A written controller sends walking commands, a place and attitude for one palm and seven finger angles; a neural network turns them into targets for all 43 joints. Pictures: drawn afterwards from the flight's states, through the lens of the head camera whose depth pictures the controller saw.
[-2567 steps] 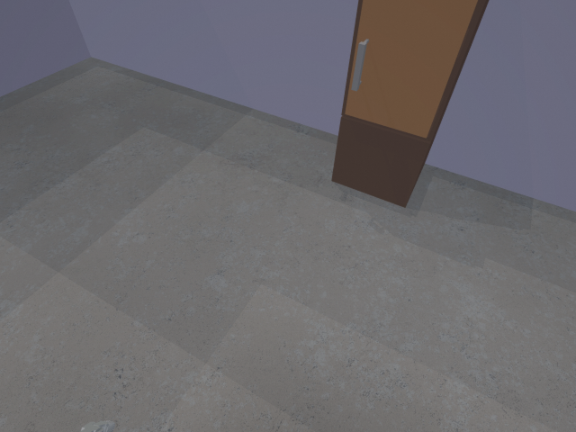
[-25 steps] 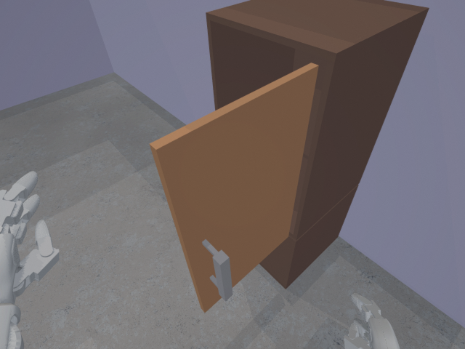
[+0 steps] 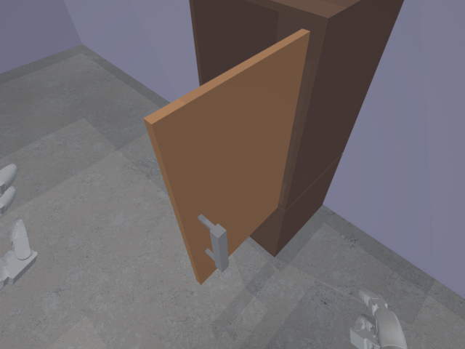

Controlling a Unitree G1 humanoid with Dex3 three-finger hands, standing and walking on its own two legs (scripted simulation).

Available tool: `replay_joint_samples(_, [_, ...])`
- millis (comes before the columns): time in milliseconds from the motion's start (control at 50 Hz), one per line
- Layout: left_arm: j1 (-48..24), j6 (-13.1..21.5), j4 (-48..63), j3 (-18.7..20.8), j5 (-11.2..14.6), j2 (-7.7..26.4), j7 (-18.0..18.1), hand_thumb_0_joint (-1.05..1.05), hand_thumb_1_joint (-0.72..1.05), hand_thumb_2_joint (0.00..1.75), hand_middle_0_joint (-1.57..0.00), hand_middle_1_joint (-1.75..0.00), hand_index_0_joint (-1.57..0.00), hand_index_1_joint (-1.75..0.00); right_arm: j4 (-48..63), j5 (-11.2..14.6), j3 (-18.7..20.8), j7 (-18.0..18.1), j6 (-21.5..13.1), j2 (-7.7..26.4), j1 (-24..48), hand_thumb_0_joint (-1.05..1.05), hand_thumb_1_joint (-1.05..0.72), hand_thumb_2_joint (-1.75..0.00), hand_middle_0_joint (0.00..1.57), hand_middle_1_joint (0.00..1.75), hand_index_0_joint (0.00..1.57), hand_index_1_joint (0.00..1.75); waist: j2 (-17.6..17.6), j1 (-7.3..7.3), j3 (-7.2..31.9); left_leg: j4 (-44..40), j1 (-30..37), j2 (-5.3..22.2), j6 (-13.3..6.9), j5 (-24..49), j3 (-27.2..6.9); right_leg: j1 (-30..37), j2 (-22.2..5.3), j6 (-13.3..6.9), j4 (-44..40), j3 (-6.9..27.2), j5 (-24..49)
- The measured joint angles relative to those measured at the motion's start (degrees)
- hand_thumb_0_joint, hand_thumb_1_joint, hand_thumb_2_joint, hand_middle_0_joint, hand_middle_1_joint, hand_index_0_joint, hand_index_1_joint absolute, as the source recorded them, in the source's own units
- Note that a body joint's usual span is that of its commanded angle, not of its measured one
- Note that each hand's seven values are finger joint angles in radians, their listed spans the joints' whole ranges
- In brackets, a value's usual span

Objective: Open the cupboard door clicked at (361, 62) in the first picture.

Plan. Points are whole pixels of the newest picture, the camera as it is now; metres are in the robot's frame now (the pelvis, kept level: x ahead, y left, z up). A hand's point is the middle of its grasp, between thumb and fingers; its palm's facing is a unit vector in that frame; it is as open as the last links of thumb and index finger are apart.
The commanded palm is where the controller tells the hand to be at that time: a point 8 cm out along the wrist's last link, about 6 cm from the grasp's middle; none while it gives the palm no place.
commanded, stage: step back with the hand held close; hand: left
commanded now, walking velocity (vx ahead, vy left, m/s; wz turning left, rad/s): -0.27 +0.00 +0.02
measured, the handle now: (213, 243) +0.35 +0.07 -0.11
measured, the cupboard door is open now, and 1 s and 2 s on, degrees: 91 91 91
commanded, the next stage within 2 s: stop stepping back and stand still in 0.76 s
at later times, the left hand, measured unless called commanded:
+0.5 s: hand out of the picture +0.10 +0.29 +0.16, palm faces +0.47 -0.75 -0.46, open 7.5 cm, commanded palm +0.05 +0.33 +0.18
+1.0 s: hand out of the picture +0.05 +0.29 +0.17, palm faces +0.38 -0.83 -0.40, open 7.5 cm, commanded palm -0.03 +0.34 +0.18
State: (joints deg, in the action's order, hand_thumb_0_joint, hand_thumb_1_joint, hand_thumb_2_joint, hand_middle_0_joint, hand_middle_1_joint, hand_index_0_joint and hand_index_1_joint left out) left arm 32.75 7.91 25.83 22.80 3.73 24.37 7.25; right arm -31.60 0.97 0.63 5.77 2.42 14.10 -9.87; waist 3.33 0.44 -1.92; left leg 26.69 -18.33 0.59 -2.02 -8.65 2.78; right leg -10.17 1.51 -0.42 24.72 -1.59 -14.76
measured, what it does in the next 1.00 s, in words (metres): walks backwards: right foot, then left foot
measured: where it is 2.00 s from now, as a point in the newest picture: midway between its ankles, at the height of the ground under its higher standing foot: outside the picture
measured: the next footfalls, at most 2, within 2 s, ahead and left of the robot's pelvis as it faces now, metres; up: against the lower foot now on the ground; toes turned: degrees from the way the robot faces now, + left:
right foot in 0.82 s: -0.23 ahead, -0.02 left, +0.00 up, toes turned -6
left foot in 0.92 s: +0.03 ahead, +0.10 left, +0.00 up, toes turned +1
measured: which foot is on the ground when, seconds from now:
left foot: down 0.00-0.82, up 0.84-0.90, down 0.92-1.00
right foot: down 0.00-0.56, up 0.58-0.80, down 0.82-1.00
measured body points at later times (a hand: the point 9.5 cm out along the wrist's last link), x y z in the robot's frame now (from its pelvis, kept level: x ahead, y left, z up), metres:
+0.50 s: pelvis -0.07 +0.02 -0.01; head -0.05 +0.03 +0.44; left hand +0.07 +0.33 +0.18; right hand +0.11 -0.21 -0.10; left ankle +0.05 +0.10 -0.73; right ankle -0.03 -0.11 -0.74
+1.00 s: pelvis -0.18 +0.04 -0.02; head -0.18 +0.07 +0.43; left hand +0.02 +0.33 +0.19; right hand -0.01 -0.19 -0.09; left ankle -0.01 +0.10 -0.74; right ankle -0.26 -0.08 -0.72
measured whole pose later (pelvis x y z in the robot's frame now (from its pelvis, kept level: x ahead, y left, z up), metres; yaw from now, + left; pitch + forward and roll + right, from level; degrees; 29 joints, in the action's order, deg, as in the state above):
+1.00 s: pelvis -0.18 +0.04 -0.02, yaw -2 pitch -1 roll -3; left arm 25.5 10.9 29.6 24.3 3.8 26.0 7.5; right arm -36.9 -0.3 -0.8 3.8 -4.9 10.1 -9.7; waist -0.7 0.4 -0.7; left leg 28.1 -26.9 -0.3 -5.1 -0.1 4.3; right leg -10.2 3.7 -0.4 42.1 1.4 -31.8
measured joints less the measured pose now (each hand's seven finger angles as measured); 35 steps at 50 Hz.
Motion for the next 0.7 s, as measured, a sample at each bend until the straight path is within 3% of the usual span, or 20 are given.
replay_joint_samples(200, [0.72, 2.14, 2.42, 1.08, -1.14, 0.28, 0.99, 0.02, 0.88, 0.9, -0.22, -0.3, -0.21, -0.3, 0.68, -0.36, -0.61, 0.11, -1.98, -0.62, -0.85, 0.01, -0.9, -0.9, 0.2, 0.3, 0.2, 0.3, -0.9, 0.14, -0.84, 1.73, -3.64, -0.24, -1.3, 1.91, -0.61, -3.46, -0.19, 0.87, 1.99, -0.72, 1.65])
replay_joint_samples(320, [-0.95, 3.15, 2.81, 3.07, -2.08, 0.58, 0.82, 0.02, 0.88, 0.9, -0.22, -0.3, -0.21, -0.3, 0.59, -0.71, -0.59, -0.33, -4.2, -1.22, -1.2, 0.01, -0.9, -0.9, 0.2, 0.3, 0.2, 0.3, -0.97, 0.17, -1.67, 3.89, -6.92, -1.29, -1.84, 2.34, -1.73, -5.95, 1.09, 0.61, 6.58, 1.31, -0.68])
replay_joint_samples(380, [-0.24, 3.3, 3.76, 3.3, -1.76, -0.35, 0.89, 0.02, 0.88, 0.9, -0.22, -0.3, -0.21, -0.3, -0.31, -0.79, -0.6, -0.88, -4.84, -1.4, -0.77, 0.01, -0.9, -0.9, 0.2, 0.3, 0.2, 0.3, -0.53, -0.6, -1.91, 5.33, -8.25, -0.97, -1.2, -0.03, -1.82, -6.75, 1.22, 0.25, 6.79, 0.88, 0.11])
replay_joint_samples(460, [0.6, 3.63, 5.51, 1.34, -1.68, -1.84, 1.73, 0.02, 0.88, 0.9, -0.22, -0.3, -0.21, -0.3, -2.04, -1.08, -0.54, -1.24, -5.29, -1.31, -0.81, 0.01, -0.9, -0.9, 0.2, 0.3, 0.2, 0.3, -0.58, -1.61, -1.26, 8.11, -9.73, -1.1, 1.14, -6.22, -2.28, -7.0, 1.26, 0.36, 6.04, 0.93, 1.33])
replay_joint_samples(500, [-0.29, 3.72, 5.68, 0.33, -1.82, -1.97, 2.08, 0.02, 0.88, 0.9, -0.22, -0.3, -0.21, -0.3, -2.91, -1.14, -0.37, -1.0, -5.09, -1.14, -0.71, 0.01, -0.9, -0.9, 0.2, 0.3, 0.2, 0.3, -0.63, -1.58, -1.22, 8.23, -9.66, -1.25, 1.48, -5.13, -2.63, -6.91, 1.28, 0.74, 6.33, 0.88, 1.53])
replay_joint_samples(560, [-2.5, 3.86, 5.14, 0.35, -1.77, -0.84, 1.96, 0.02, 0.88, 0.9, -0.22, -0.3, -0.21, -0.3, -3.25, -0.99, -0.31, -0.38, -4.71, -1.07, -0.37, 0.01, -0.9, -0.9, 0.2, 0.3, 0.2, 0.3, -0.81, -1.12, -1.52, 6.82, -9.19, -0.95, -0.64, 0.89, -2.32, -7.28, 1.55, 1.41, 7.44, 0.98, 1.03])
replay_joint_samples(620, [-4.87, 4.15, 3.76, 2.33, -2.26, 0.94, 1.23, 0.02, 0.88, 0.9, -0.22, -0.3, -0.21, -0.3, -2.62, -1.52, 0.03, -0.24, -5.36, -1.64, 0.23, 0.01, -0.9, -0.9, 0.2, 0.3, 0.2, 0.3, -0.07, -0.02, -2.02, 4.43, -9.41, 0.03, -3.17, 5.49, -2.46, -10.01, 3.97, 1.18, 18.51, 1.91, -5.87])
replay_joint_samples(660, [-5.31, 4.16, 3.55, 3.71, -1.79, 2.15, 1.02, 0.02, 0.88, 0.9, -0.22, -0.3, -0.21, -0.3, -2.7, -1.75, 0.44, -1.13, -6.09, -2.55, 0.35, 0.01, -0.9, -0.9, 0.2, 0.3, 0.2, 0.3, -0.07, 0.28, -1.38, 1.65, -9.68, 0.81, -3.01, 8.15, -2.16, -10.45, 5.24, 0.38, 26.98, 1.42, -9.87])
replay_joint_samples(700, [-4.18, 4.16, 4.17, 4.44, -0.81, 2.57, 1.29, 0.02, 0.88, 0.9, -0.22, -0.3, -0.21, -0.3, -2.86, -1.62, 0.39, -2.13, -6.63, -3.21, 0.3, 0.01, -0.9, -0.9, 0.2, 0.3, 0.2, 0.3, -0.46, 0.01, 0.21, -1.27, -10.24, 1.47, -2.61, 9.78, -1.0, -8.48, 5.33, -0.34, 29.18, 0.17, -12.84])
